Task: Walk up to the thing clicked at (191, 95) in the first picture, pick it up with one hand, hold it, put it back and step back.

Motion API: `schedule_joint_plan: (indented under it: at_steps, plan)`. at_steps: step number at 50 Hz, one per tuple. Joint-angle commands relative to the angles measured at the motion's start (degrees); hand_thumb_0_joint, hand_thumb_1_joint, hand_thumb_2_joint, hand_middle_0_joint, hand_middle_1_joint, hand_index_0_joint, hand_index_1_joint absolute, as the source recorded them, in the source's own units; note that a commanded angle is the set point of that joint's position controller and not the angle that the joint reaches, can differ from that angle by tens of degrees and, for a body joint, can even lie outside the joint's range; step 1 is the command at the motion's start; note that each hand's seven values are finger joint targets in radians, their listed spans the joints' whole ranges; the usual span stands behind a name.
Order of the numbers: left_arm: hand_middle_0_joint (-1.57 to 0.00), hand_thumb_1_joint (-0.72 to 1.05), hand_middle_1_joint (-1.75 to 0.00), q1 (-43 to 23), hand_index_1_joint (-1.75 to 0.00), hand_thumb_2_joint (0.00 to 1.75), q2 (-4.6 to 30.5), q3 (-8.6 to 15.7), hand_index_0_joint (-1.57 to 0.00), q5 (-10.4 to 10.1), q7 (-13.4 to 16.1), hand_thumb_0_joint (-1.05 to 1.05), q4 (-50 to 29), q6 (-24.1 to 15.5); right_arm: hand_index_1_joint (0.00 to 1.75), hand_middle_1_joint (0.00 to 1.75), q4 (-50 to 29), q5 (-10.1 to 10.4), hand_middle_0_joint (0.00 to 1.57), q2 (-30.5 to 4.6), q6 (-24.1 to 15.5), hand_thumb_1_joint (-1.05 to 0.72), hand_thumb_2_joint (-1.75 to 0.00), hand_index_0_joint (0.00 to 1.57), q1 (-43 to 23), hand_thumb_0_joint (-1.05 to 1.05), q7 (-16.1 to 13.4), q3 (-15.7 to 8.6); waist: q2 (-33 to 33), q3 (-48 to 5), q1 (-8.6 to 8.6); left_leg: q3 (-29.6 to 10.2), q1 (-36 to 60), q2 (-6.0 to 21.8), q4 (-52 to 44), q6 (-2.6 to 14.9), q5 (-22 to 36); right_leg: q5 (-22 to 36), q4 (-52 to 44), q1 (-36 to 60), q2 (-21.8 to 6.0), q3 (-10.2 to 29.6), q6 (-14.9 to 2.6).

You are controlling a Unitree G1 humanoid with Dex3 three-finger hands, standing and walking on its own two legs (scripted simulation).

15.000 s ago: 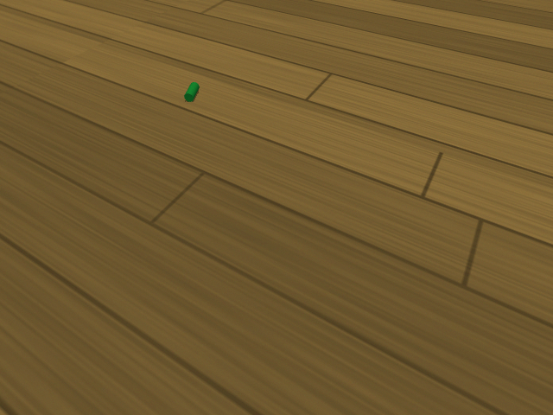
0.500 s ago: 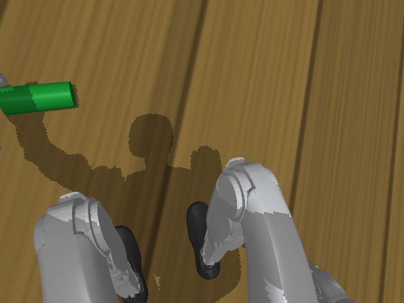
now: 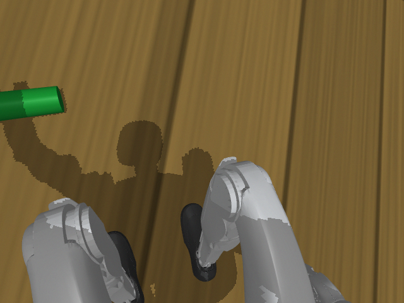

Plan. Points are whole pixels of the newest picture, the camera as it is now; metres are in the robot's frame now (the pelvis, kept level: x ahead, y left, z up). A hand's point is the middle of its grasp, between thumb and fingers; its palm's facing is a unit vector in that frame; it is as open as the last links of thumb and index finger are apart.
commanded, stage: rise first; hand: left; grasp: from above
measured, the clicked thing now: (25, 103) +0.53 +0.28 -0.30
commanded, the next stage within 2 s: approach in 0.86 s
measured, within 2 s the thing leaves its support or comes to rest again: neither
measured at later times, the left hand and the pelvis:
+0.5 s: hand out of the picture +0.48 +0.32 -0.18, palm faces -0.47 -0.05 -0.88, open 11.8 cm; pelvis +0.00 +0.00 +0.00, yaw -1 degrees
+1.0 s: hand out of the picture +0.48 +0.33 -0.17, palm faces -0.48 -0.05 -0.88, open 11.7 cm; pelvis +0.00 +0.00 +0.00, yaw +0 degrees
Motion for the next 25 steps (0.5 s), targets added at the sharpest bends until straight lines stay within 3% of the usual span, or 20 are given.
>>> schedule_joint_plan:
  at_steps: [1, 3, 4, 9, 11, 12, 13, 15, 16, 18, 19, 20, 22, 24, 25]
  plan:
    - [-0.39, -0.22, -0.72, -16.35, -0.73, 0.74, 14.69, 2.17, -0.38, -0.96, 1.88, 0.00, -7.31, 0.08, 0.30, 0.30, 0.43, 0.14, 0.20, -16.03, 0.21, -0.91, -0.91, 0.20, 14.23, 0.00, -0.73, -4.84, 21.54, -39.88, -1.43, -5.20, 35.26, -3.69, -13.90, -5.00, 16.07, 13.70, -10.36, 15.56, 4.77, 3.04, 2.12]
    - [-0.39, -0.21, -0.72, -17.14, -0.73, 0.73, 15.95, 2.89, -0.39, -0.97, 1.87, 0.00, -7.68, 0.06, 0.30, 0.30, 0.56, 0.11, 0.20, -15.37, 0.43, -0.91, -0.91, 0.20, 14.41, 0.00, -0.70, -4.19, 21.28, -40.26, -1.37, -4.66, 33.90, -3.69, -13.35, -4.78, 15.67, 13.73, -10.48, 16.75, 4.91, 3.21, 2.17]
    - [-0.40, -0.21, -0.73, -17.63, -0.73, 0.72, 15.09, 1.76, -0.39, -1.03, 1.70, 0.00, -7.64, -0.01, 0.30, 0.30, 0.16, 0.15, 0.20, -15.94, 0.34, -0.91, -0.91, 0.20, 13.84, 0.00, -0.68, -4.64, 21.60, -39.84, -1.57, -4.46, 33.19, -3.77, -13.37, -4.73, 14.78, 13.33, -10.62, 16.68, 4.91, 3.37, 2.11]
    - [-0.40, -0.20, -0.72, -18.04, -0.72, 0.71, 17.83, 3.49, -0.40, -0.85, 1.88, 0.00, -8.70, -0.08, 0.30, 0.30, 0.22, -0.04, 0.20, -15.83, 0.16, -0.91, -0.91, 0.20, 14.86, 0.00, -0.77, -4.50, 21.01, -40.37, -1.41, -3.39, 30.73, -3.91, -12.88, -4.46, 13.49, 12.84, -11.11, 19.17, 4.93, 3.66, 2.30]
    - [-0.41, -0.19, -0.72, -16.91, -0.72, 0.70, 14.68, 1.46, -0.41, -1.56, 1.74, 0.00, -8.18, -0.06, 0.30, 0.30, -0.48, 0.06, 0.20, -15.15, -0.05, -0.92, -0.91, 0.20, 13.70, 0.00, -0.70, -4.25, 20.46, -41.84, -1.06, -3.43, 31.54, -3.85, -12.54, -4.38, 15.14, 14.27, -11.26, 19.75, 5.29, 3.52, 2.30]
    - [-0.41, -0.18, -0.73, -17.16, -0.72, 0.70, 18.06, 3.47, -0.41, -1.25, 2.08, 0.00, -8.14, -0.07, 0.30, 0.30, 0.32, 0.03, 0.20, -15.64, 0.09, -0.91, -0.91, 0.20, 14.24, 0.00, -0.79, -4.36, 20.47, -42.22, -0.90, -3.33, 31.60, -3.73, -12.07, -4.25, 15.28, 14.26, -11.37, 20.19, 5.41, 3.53, 2.40]
    - [-0.40, -0.19, -0.72, -18.04, -0.72, 0.70, 16.17, 1.43, -0.41, -1.23, 1.71, 0.00, -8.09, -0.01, 0.30, 0.30, -0.19, 0.16, 0.20, -15.37, 0.01, -0.91, -0.91, 0.20, 14.41, 0.00, -0.76, -4.03, 20.51, -41.48, -1.59, -2.99, 30.36, -3.86, -11.72, -4.17, 15.85, 15.05, -11.42, 20.43, 5.42, 3.64, 2.44]
    - [-0.41, -0.18, -0.71, -17.74, -0.71, 0.70, 18.52, 3.33, -0.42, -0.87, 1.84, 0.00, -8.03, 0.13, 0.30, 0.30, 0.49, 0.02, 0.20, -15.92, 0.05, -0.91, -0.91, 0.20, 15.06, 0.00, -0.72, -4.22, 21.79, -41.02, -1.52, -3.66, 31.72, -3.79, -12.17, -4.47, 16.39, 14.85, -10.60, 19.33, 5.18, 3.43, 2.30]
    - [-0.42, -0.18, -0.70, -18.17, -0.70, 0.70, 17.40, 2.71, -0.42, -0.79, 1.51, 0.00, -9.94, 0.06, 0.30, 0.30, 0.09, -0.11, 0.20, -15.85, -0.02, -0.91, -0.91, 0.20, 14.88, 0.00, -0.65, -4.23, 23.02, -41.91, -1.15, -4.03, 33.94, -3.67, -12.69, -4.73, 17.54, 15.14, -10.52, 18.51, 5.14, 3.24, 2.18]
    - [-0.42, -0.17, -0.70, -18.48, -0.70, 0.69, 14.47, 0.96, -0.42, -1.57, 1.13, 0.00, -8.86, 0.03, 0.30, 0.30, -0.11, 0.17, 0.20, -15.86, -0.05, -0.91, -0.91, 0.20, 14.32, 0.00, -0.53, -4.28, 23.24, -41.71, -2.06, -4.87, 34.81, -3.58, -13.27, -4.93, 16.97, 14.68, -10.58, 16.72, 5.15, 2.82, 2.07]
    - [-0.42, -0.17, -0.70, -16.58, -0.70, 0.69, 15.39, 2.11, -0.43, -1.26, 1.10, 0.00, -7.67, 0.14, 0.30, 0.30, 0.40, 0.05, 0.20, -16.35, 0.05, -0.91, -0.91, 0.20, 14.79, 0.00, -0.52, -4.45, 23.31, -40.26, -1.96, -5.30, 35.29, -3.45, -13.65, -5.11, 17.01, 14.23, -10.29, 16.02, 5.10, 2.56, 2.07]
    - [-0.43, -0.17, -0.69, -16.40, -0.69, 0.69, 15.53, 1.63, -0.43, -1.31, 0.74, 0.00, -7.30, 0.42, 0.30, 0.30, 0.31, 0.13, 0.20, -15.98, 0.11, -0.91, -0.91, 0.20, 15.12, 0.00, -0.48, -4.17, 22.27, -38.83, -1.98, -4.63, 33.33, -3.55, -13.12, -4.80, 15.72, 13.68, -10.95, 16.41, 5.13, 2.91, 2.10]
    - [-0.44, -0.15, -0.68, -15.50, -0.69, 0.68, 17.18, 2.92, -0.44, -1.28, 1.00, 0.00, -8.93, 0.45, 0.30, 0.30, 0.00, 0.12, 0.20, -15.81, 0.46, -0.91, -0.91, 0.20, 14.81, 0.00, -0.54, -4.47, 22.45, -42.63, -0.52, -4.23, 34.60, -3.51, -13.24, -4.77, 17.68, 15.34, -11.04, 19.32, 5.34, 3.03, 2.19]
    - [-0.44, -0.15, -0.69, -16.84, -0.69, 0.68, 15.12, 1.56, -0.44, -1.82, 0.66, 0.00, -11.04, 0.28, 0.30, 0.30, -0.52, 0.21, 0.20, -15.62, 0.39, -0.91, -0.90, 0.20, 14.61, 0.00, -0.39, -4.63, 23.78, -43.04, -0.83, -4.19, 35.51, -3.52, -13.19, -4.85, 18.70, 16.18, -11.06, 19.23, 5.18, 3.10, 2.23]
    - [-0.44, -0.15, -0.68, -15.52, -0.68, 0.68, 16.41, 2.36, -0.44, -1.71, 0.57, 0.00, -8.67, 0.50, 0.30, 0.30, -0.04, 0.30, 0.20, -15.79, 0.48, -0.91, -0.91, 0.20, 14.72, 0.00, -0.28, -4.52, 22.14, -41.63, -1.19, -4.07, 33.67, -3.59, -12.82, -4.61, 18.15, 15.99, -11.03, 19.41, 5.25, 3.20, 2.32]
